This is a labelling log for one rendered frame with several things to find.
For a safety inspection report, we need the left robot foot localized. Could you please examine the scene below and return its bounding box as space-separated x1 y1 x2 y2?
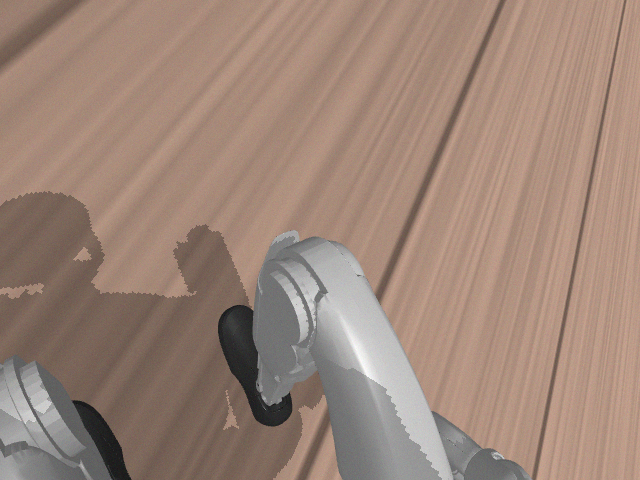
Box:
72 400 132 480

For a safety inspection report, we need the right robot arm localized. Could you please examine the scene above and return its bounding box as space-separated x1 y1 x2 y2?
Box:
464 448 533 480

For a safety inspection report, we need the right robot hand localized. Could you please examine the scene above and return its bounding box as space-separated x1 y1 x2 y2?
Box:
432 411 482 480

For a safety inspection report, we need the right robot foot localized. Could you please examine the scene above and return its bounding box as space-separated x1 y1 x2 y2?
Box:
218 305 292 427

